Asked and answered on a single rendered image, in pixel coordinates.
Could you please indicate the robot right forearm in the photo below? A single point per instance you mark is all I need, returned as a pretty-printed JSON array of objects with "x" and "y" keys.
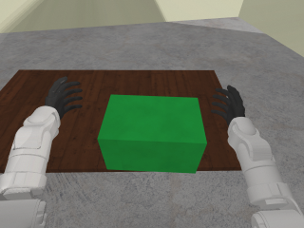
[{"x": 266, "y": 188}]

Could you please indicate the left robot upper arm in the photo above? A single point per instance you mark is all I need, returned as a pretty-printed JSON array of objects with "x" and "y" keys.
[{"x": 23, "y": 213}]

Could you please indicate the robot left forearm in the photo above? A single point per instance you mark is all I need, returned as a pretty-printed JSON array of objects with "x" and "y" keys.
[{"x": 25, "y": 173}]

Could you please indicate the robot right hand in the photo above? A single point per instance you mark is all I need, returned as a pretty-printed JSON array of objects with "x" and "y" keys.
[{"x": 234, "y": 105}]

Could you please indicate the right robot upper arm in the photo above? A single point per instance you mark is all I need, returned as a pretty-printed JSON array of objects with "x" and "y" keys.
[{"x": 277, "y": 219}]

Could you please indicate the carton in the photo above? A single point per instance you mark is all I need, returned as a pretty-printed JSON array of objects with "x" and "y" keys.
[{"x": 152, "y": 134}]

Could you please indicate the table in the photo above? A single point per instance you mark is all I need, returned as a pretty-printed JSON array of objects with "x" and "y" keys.
[{"x": 76, "y": 148}]

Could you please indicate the robot left hand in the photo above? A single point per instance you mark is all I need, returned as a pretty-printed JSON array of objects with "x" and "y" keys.
[{"x": 56, "y": 97}]

